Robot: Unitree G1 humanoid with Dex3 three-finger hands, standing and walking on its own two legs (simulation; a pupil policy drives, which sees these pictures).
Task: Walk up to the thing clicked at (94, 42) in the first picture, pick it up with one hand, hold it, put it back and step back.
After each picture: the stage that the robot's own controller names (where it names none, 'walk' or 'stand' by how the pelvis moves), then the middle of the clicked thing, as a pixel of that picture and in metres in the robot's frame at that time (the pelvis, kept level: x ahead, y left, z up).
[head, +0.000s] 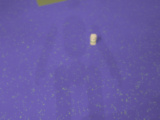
stand; (93, 39) +1.32 -0.12 -0.72
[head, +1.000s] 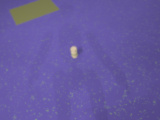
walk; (74, 52) +1.19 +0.19 -0.70
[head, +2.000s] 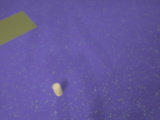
walk; (57, 89) +0.68 +0.32 -0.71
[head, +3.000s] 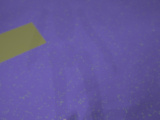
walk; out of the picture +0.40 +0.20 -0.72
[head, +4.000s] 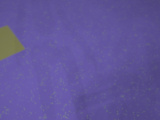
stand; out of the picture +0.26 +0.20 -0.71
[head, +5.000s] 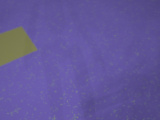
stand; out of the picture +0.26 +0.17 -0.72
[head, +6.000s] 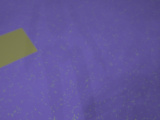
stand; out of the picture +0.26 +0.18 -0.73
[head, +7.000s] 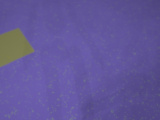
stand; out of the picture +0.25 +0.19 -0.73
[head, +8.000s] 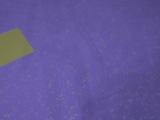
stand; out of the picture +0.25 +0.20 -0.73
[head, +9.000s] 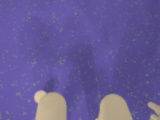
go down; (42, 97) +0.29 +0.20 -0.46
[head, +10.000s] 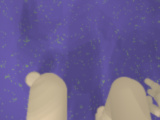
go down; (35, 81) +0.33 +0.22 -0.31
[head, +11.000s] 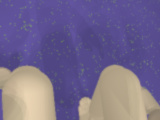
close in; (3, 79) +0.31 +0.24 -0.24
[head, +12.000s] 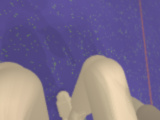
close; out of the picture +0.32 +0.25 -0.21
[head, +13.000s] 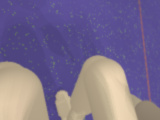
close; out of the picture +0.33 +0.27 -0.21
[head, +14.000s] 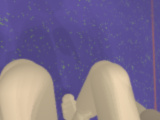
lift; out of the picture +0.30 +0.26 -0.18
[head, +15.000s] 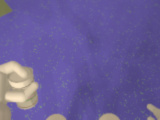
lift; (24, 88) +0.30 +0.19 +0.01
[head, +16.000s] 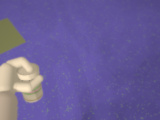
hold; (30, 82) +0.33 +0.18 +0.02
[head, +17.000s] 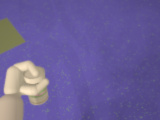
hold; (36, 85) +0.32 +0.17 +0.01
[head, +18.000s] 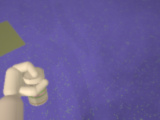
hold; (36, 86) +0.32 +0.17 +0.01
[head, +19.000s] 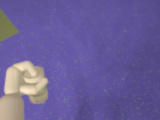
crouch; (36, 85) +0.33 +0.17 -0.02
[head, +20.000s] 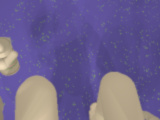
lower; (4, 57) +0.40 +0.24 -0.10
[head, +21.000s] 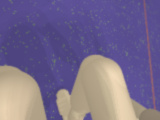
lower; out of the picture +0.35 +0.26 -0.21
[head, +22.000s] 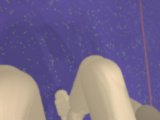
lower; out of the picture +0.35 +0.28 -0.21
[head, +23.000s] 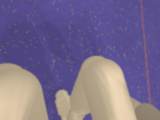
lower; out of the picture +0.34 +0.28 -0.21
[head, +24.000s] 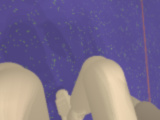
lower; out of the picture +0.34 +0.28 -0.21
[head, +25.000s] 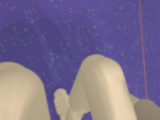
open; out of the picture +0.33 +0.25 -0.21
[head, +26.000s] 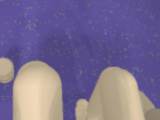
stand; (3, 71) +0.33 +0.24 -0.24
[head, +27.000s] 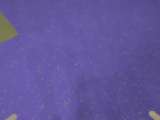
stand; out of the picture +0.27 +0.19 -0.62
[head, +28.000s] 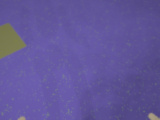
stand; out of the picture +0.27 +0.20 -0.67
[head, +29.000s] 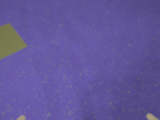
stand; out of the picture +0.27 +0.19 -0.67
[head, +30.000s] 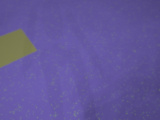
stand; out of the picture +0.31 +0.19 -0.72
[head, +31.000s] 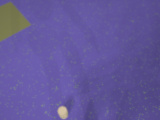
walk; (63, 112) +0.37 +0.17 -0.71
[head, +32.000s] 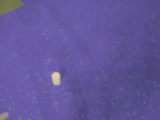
walk; (56, 78) +0.62 +0.17 -0.69
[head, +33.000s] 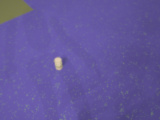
stand; (58, 63) +0.92 +0.24 -0.70
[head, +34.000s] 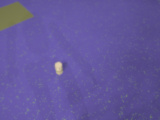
stand; (58, 68) +0.93 +0.22 -0.72
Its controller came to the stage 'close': yes
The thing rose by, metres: 0.72
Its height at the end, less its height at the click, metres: +0.00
